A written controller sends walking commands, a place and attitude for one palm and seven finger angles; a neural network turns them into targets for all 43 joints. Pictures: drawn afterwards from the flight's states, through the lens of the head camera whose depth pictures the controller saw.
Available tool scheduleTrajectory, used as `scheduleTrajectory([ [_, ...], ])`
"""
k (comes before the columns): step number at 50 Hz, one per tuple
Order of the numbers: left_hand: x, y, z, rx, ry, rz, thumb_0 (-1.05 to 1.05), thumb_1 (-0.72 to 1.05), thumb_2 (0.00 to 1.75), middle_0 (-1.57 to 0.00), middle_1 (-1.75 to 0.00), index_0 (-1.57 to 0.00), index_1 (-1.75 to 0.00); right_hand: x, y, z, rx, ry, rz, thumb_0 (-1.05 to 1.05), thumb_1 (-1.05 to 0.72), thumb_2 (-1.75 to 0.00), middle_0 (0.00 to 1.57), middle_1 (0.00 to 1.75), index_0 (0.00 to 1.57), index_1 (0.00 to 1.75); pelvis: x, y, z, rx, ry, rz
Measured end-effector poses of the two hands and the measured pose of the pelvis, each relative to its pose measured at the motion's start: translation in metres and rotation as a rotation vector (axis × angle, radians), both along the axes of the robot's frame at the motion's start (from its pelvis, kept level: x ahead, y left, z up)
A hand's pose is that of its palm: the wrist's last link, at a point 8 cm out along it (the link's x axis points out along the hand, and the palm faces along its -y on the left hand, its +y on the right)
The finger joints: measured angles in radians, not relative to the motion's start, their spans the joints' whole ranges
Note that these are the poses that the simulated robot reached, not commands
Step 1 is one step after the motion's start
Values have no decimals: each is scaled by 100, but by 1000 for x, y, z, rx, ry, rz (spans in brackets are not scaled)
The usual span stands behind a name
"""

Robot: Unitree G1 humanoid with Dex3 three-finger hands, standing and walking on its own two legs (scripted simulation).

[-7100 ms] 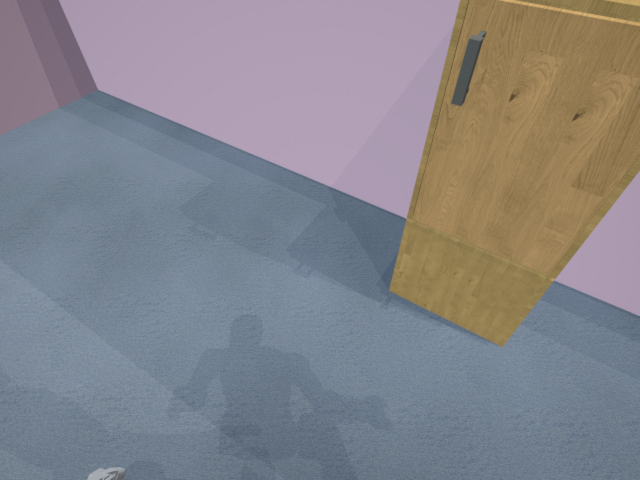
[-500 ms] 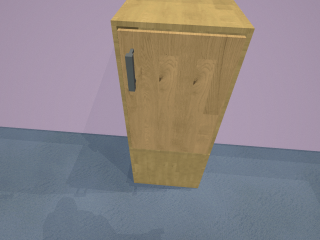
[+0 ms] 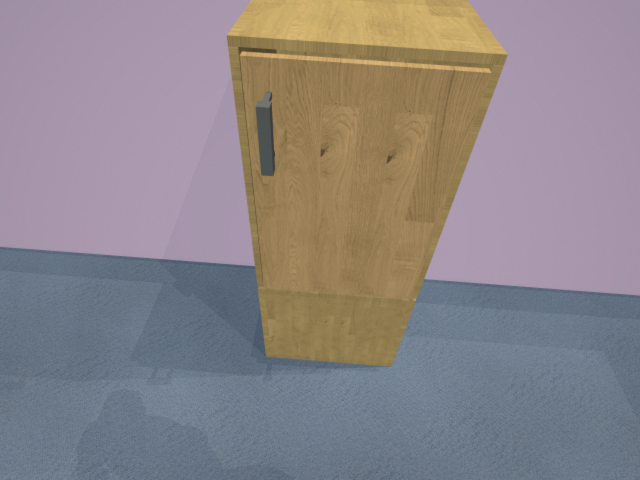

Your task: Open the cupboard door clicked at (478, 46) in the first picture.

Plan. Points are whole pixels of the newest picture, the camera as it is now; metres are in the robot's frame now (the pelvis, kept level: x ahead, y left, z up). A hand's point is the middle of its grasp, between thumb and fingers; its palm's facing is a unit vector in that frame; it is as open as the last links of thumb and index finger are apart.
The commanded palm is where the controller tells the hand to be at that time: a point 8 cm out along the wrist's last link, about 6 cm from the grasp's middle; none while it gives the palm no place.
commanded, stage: shuffle to correct the standing spot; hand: left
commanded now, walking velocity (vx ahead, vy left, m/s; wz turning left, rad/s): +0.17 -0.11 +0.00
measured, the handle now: (268, 134) +0.62 +0.13 +0.13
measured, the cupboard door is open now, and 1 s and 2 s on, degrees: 0 0 0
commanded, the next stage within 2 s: come to a stop and stand still in 0.36 s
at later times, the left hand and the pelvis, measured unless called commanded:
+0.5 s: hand out of the picture +0.03 +0.12 -0.18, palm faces +0.00 -0.99 -0.13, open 7.4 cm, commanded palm none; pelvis +0.06 -0.03 +0.00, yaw -3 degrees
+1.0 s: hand out of the picture +0.14 +0.14 -0.18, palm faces +0.02 -0.97 -0.23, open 7.3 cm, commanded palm none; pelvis +0.07 -0.04 -0.01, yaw -2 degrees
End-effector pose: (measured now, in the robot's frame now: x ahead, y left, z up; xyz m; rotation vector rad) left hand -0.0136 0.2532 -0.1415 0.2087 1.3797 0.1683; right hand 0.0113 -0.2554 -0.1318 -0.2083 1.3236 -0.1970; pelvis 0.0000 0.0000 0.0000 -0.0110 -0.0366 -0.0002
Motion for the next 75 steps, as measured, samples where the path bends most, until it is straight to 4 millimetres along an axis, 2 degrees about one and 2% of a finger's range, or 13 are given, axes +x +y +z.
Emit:
scheduleTrajectory([
  [9, -49, -57, -7, -94, 140, 74, 1, 91, 90, -20, -30, -20, -30, -26, 21, -18, 85, 97, -58, 1, -90, -89, 20, 30, 20, 30, 11, -15, -5, 3, -2, -4],
  [13, -58, -76, -10, -118, 162, 124, 1, 90, 90, -20, -30, -20, -30, -17, 23, -21, 95, 100, -58, 1, -90, -89, 20, 30, 20, 30, 21, -18, -8, -11, 3, 3],
  [17, -53, -84, -20, -150, 192, 135, 1, 90, 90, -20, -30, -21, -30, 2, 27, -23, 83, 53, -66, 1, -91, -89, 20, 30, 20, 30, 36, -16, -14, -10, 0, -2],
  [21, -19, -84, -19, -155, 192, 66, 1, 91, 90, -20, -30, -20, -30, 12, 28, -22, 87, 6, -114, 1, -91, -89, 20, 30, 20, 30, 47, -19, -11, 14, 10, -48],
  [26, 64, -81, -6, -107, 33, 4, 1, 91, 90, -20, -30, -20, -30, 6, 19, -20, 109, 55, -145, 0, -90, -89, 20, 30, 20, 30, 61, -33, -3, 18, 26, -53],
  [29, 100, -75, -5, -31, -46, -17, 3, 94, 90, -20, -30, -20, -30, 5, 6, -28, 122, 102, -153, 1, -90, -89, 20, 30, 20, 30, 72, -49, -10, 36, 22, -47],
  [35, 143, -83, 3, 1, -134, -8, 2, 93, 90, -20, -30, -20, -30, 28, -15, -30, 116, 146, -125, 1, -91, -89, 20, 30, 20, 30, 89, -61, -8, 3, 13, -15],
  [40, 159, -84, -3, -18, -164, 14, 1, 93, 90, -20, -30, -20, -30, 61, -23, -26, 78, 87, -89, 1, -91, -89, 20, 30, 20, 30, 88, -57, -10, 0, 2, -7],
  [47, 155, -70, -8, -34, -142, 8, 1, 92, 90, -20, -30, -21, -30, 99, -20, -15, 46, -36, -49, 1, -91, -89, 20, 30, 20, 30, 79, -45, -9, 22, -3, -30],
  [55, 122, -53, -5, -1, -100, -30, 1, 91, 90, -20, -30, -21, -30, 130, -11, -15, 73, -198, -4, 1, -91, -89, 20, 30, 20, 30, 72, -33, -14, 19, 0, -36],
  [58, 115, -46, 1, 15, -92, -27, 1, 91, 90, -20, -30, -21, -30, 129, -4, -16, 90, -213, 5, 1, -91, -89, 20, 30, 20, 30, 73, -30, -12, 20, 2, -37],
  [64, 104, -43, 10, 29, -72, -18, 1, 91, 90, -20, -30, -20, -30, 119, -7, -17, 93, -170, 10, 0, -93, -89, 20, 30, 20, 30, 76, -31, -7, 26, 13, -42],
  [75, 107, -71, 7, -15, -11, -26, 1, 90, 90, -20, -30, -20, -30, 79, -13, -21, 108, -6, -17, 1, -91, -89, 20, 30, 20, 30, 87, -44, -1, 31, 23, -42],
])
